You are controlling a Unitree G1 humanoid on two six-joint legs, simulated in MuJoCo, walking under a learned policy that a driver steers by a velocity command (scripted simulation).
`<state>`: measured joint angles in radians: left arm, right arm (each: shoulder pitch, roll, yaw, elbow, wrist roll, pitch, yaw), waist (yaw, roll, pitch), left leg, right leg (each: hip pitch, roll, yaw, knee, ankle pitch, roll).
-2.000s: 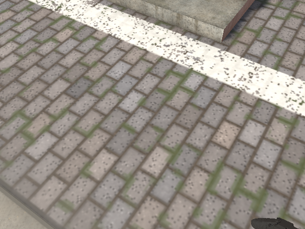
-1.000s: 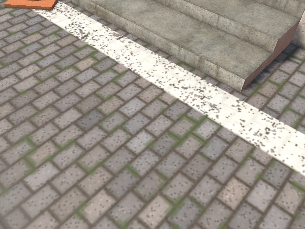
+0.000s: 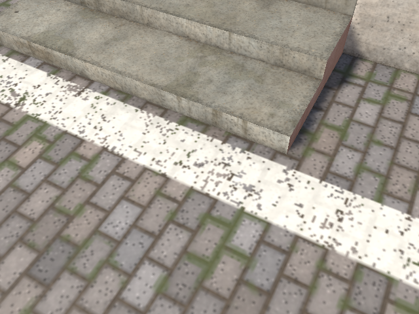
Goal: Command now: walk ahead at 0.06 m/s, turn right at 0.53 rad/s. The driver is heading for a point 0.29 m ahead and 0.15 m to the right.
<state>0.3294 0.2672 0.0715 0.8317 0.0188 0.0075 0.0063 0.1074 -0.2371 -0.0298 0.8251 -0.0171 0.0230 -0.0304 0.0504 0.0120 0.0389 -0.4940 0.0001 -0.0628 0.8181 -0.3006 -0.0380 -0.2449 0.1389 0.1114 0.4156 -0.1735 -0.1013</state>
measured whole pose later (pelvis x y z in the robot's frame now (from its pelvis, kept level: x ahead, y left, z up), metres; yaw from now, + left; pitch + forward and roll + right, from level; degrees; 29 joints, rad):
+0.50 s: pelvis +0.01 +0.03 +0.00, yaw -18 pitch +0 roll +0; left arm 0.17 0.30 0.07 0.74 0.01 0.09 -0.05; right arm 0.22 -0.27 -0.03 0.75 -0.03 0.01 -0.03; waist -0.01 -0.02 0.08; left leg -0.20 0.06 0.14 0.45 -0.24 0.02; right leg -0.37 0.01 0.00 0.84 -0.44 0.03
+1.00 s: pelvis +0.03 -0.03 +0.00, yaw -35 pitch +1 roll +1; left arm 0.35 0.30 0.06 0.75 0.01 0.02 0.00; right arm 0.15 -0.31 -0.05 0.72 -0.02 0.04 -0.01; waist 0.04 0.02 0.04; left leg -0.49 0.00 -0.05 0.84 -0.33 -0.04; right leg -0.15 0.13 0.20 0.39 -0.23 -0.09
